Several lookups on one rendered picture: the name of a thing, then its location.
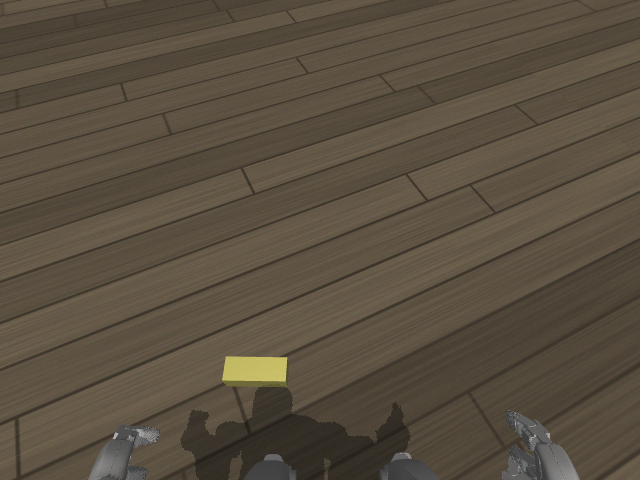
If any left robot hand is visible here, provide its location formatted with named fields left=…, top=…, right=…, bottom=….
left=88, top=424, right=160, bottom=480

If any right robot hand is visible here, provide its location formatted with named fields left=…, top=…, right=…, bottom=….
left=501, top=410, right=580, bottom=480

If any carton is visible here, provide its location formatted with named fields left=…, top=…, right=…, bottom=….
left=222, top=356, right=289, bottom=387

